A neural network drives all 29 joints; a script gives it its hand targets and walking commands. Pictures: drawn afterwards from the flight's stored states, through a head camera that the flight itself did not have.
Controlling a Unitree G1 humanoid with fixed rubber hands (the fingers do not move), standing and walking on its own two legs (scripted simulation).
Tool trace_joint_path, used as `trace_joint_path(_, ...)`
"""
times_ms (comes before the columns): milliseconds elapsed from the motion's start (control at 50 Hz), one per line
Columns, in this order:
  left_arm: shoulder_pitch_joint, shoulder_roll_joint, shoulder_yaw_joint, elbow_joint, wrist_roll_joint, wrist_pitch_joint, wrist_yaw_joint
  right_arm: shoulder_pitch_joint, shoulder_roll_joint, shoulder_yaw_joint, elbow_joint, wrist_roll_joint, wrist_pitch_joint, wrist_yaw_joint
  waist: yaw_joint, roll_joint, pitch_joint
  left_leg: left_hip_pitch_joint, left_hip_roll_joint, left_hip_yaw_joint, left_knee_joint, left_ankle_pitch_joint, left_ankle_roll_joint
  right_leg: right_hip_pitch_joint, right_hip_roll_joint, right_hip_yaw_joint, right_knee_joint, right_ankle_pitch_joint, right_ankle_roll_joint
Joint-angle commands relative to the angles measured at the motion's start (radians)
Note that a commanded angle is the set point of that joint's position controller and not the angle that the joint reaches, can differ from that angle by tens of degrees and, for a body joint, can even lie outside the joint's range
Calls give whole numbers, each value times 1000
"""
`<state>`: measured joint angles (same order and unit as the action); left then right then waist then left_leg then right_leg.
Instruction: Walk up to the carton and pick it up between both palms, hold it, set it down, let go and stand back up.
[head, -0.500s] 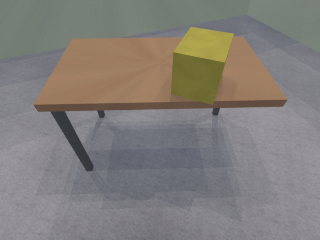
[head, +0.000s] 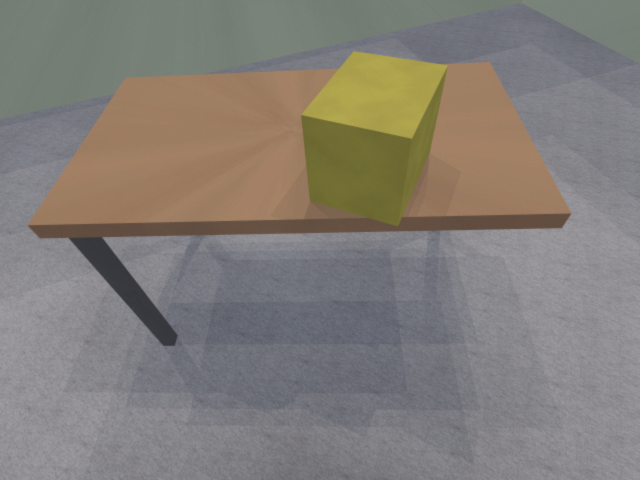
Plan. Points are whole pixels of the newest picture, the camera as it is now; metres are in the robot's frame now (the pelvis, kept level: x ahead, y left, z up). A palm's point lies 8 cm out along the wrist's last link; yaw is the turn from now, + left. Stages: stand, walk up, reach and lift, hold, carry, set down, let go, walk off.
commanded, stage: walk up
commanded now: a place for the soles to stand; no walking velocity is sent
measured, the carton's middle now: (375, 136) +0.73 -0.07 +0.01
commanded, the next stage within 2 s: none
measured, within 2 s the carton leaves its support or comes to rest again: neither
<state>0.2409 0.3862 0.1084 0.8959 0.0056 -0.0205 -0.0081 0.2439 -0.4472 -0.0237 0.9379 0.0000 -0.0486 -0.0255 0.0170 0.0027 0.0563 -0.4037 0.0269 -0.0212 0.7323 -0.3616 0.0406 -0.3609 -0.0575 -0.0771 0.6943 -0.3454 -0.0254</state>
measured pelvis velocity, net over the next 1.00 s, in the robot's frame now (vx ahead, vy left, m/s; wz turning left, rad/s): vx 0.00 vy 0.02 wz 0.04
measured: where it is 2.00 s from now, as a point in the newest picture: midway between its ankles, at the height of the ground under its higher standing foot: outside the picture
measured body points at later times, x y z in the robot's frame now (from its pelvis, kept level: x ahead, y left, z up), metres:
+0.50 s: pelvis +0.00 +0.02 +0.00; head +0.02 +0.02 +0.45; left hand +0.08 +0.34 -0.11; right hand +0.12 -0.31 -0.10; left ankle +0.02 +0.16 -0.72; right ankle +0.01 -0.10 -0.72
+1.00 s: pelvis +0.00 +0.02 +0.01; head +0.01 +0.02 +0.46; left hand +0.09 +0.34 -0.10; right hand +0.11 -0.30 -0.10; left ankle +0.02 +0.16 -0.72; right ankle +0.01 -0.10 -0.72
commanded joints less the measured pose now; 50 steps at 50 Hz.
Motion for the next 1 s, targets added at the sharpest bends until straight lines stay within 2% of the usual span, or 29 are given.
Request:
trace_joint_path(0,-40,227,20,-74,6,-14,8,55,-156,-54,-18,-34,-20,2,-29,-65,-135,222,14,-16,-188,215,36,31,-165,129,-41,346,-82)
trace_joint_path(20,-34,188,3,-72,-1,-11,3,0,-206,-60,-26,-43,-23,0,-5,74,-90,217,133,-219,-215,230,84,-76,-102,113,-30,94,-38)
trace_joint_path(40,-72,185,-2,-63,-6,-7,11,-27,-226,-59,-37,-26,-24,3,-14,72,-118,176,225,-332,-226,259,185,-19,8,76,27,-48,1)
trace_joint_path(60,-82,173,0,-50,-15,-10,11,-15,-228,-49,-26,-23,-23,0,-12,63,-80,105,221,-337,-216,323,202,18,26,60,4,-86,-4)
trace_joint_path(80,-15,185,11,-36,-2,-15,11,-54,-214,-47,-56,-21,-19,3,21,118,-155,132,184,-242,-158,361,153,94,-16,93,-98,11,-11)
trace_joint_path(100,-1,222,11,-19,5,-31,15,-91,-181,-35,-46,-4,-11,6,31,46,-154,93,121,-163,-90,403,88,163,-75,140,-197,165,6)
trace_joint_path(120,-3,259,26,-18,17,-40,14,-83,-122,-20,-53,1,-4,4,26,-99,-154,-17,33,-71,16,326,26,271,-166,249,-279,259,-30)
trace_joint_path(140,-11,268,22,-9,17,-40,15,-83,-136,-22,-23,0,0,1,8,-73,-127,-33,3,-17,9,201,-8,251,-223,290,-276,346,-91)
trace_joint_path(160,-35,246,7,-17,15,-39,8,-78,-120,-17,-27,-2,-1,-1,-6,-67,-153,-13,4,3,-14,10,-9,251,-262,277,-246,359,-152)
trace_joint_path(180,-45,243,16,-20,11,-33,10,-67,-136,-27,-18,-9,0,4,-20,-41,-140,6,18,12,-107,44,-7,250,-237,231,-201,411,-120)
trace_joint_path(220,-88,201,0,-36,8,-24,7,-37,-153,-32,4,-13,-14,5,-30,-69,-171,195,44,-63,-173,278,17,100,-158,140,-178,241,-74)
trace_joint_path(240,-96,202,-5,-40,3,-21,7,-29,-179,-40,-7,-15,-25,7,-26,-5,-190,234,101,-123,-157,403,52,80,-119,87,-139,190,-33)
trace_joint_path(280,-103,185,-9,-39,0,-15,3,-55,-201,-36,-12,-13,-31,5,-16,32,-185,188,155,-238,-211,403,107,104,-26,84,-106,94,-14)
trace_joint_path(320,-111,185,-9,-28,-2,-12,-1,-109,-196,-33,-9,-15,-21,6,-10,83,-174,108,124,-195,-228,300,79,142,-39,85,-142,35,-16)
trace_joint_path(340,-84,194,2,-17,8,-14,3,-143,-173,-27,-18,-18,-11,4,19,39,-130,57,102,-159,-220,203,51,155,-55,103,-214,0,-27)
trace_joint_path(360,-102,221,3,-23,13,-17,0,-134,-158,-20,-23,-12,-6,7,2,-43,-115,43,61,-117,-183,181,36,158,-88,135,-268,-26,-45)
trace_joint_path(380,-114,219,2,-30,13,-23,0,-89,-149,-23,-11,-12,-12,9,-15,-30,-159,93,46,-83,-152,264,18,184,-119,146,-261,46,-54)
trace_joint_path(420,-137,218,-11,-20,12,-18,1,-97,-164,-31,-15,-11,-10,13,-32,14,-161,144,47,-96,-204,199,17,109,-117,130,-247,-28,-52)
trace_joint_path(440,-144,204,-8,-18,11,-21,1,-84,-159,-27,-14,-9,-16,16,-27,-38,-174,132,79,-143,-224,189,30,133,-103,105,-224,-34,-35)
trace_joint_path(500,-118,189,-9,-19,3,-19,0,-114,-162,-26,-10,-15,-18,12,0,49,-196,106,80,-132,-228,258,26,197,-90,82,-225,29,-27)
trace_joint_path(540,-121,195,-15,-13,9,-23,-3,-119,-154,-15,-1,-9,-15,12,-4,-39,-186,92,75,-142,-239,240,25,198,-80,85,-226,11,-25)
trace_joint_path(600,-109,202,-9,-8,9,-14,-2,-105,-158,-18,8,-17,-17,11,3,35,-166,93,59,-111,-234,230,24,189,-77,87,-227,39,-20)
trace_joint_path(660,-121,191,-13,-13,10,-11,-1,-99,-162,-26,15,-21,-19,11,-6,21,-137,88,90,-170,-276,204,40,164,-60,65,-201,-11,-20)
trace_joint_path(820,-131,196,-4,-9,3,-17,-3,-106,-174,-14,8,-8,-17,14,2,-7,-182,96,70,-121,-210,314,23,195,-103,106,-235,78,-28)
trace_joint_path(900,-131,180,-16,5,10,-10,-6,-115,-166,-21,14,-22,-20,13,-9,63,-145,102,90,-154,-283,215,33,159,-51,75,-204,45,-6)
trace_joint_path(920,-129,192,-11,-8,8,-9,-8,-119,-166,-23,-6,-16,-19,17,-2,15,-125,54,91,-180,-314,160,27,172,-55,66,-213,-14,-11)
trace_joint_path(940,-123,175,-14,-1,12,-7,-5,-150,-175,-28,-7,-28,-19,17,5,73,-112,52,87,-166,-322,114,23,157,-59,81,-218,-44,-23)
trace_joint_path(960,-137,177,-16,-4,11,-9,-6,-136,-164,-24,11,-28,-15,18,3,66,-127,67,74,-163,-318,103,23,165,-62,80,-234,-21,-13)
trace_joint_path(980,-128,209,5,-12,20,-13,-5,-113,-161,-13,-4,-23,-17,20,7,-21,-134,58,79,-146,-288,169,25,202,-76,94,-232,13,-17)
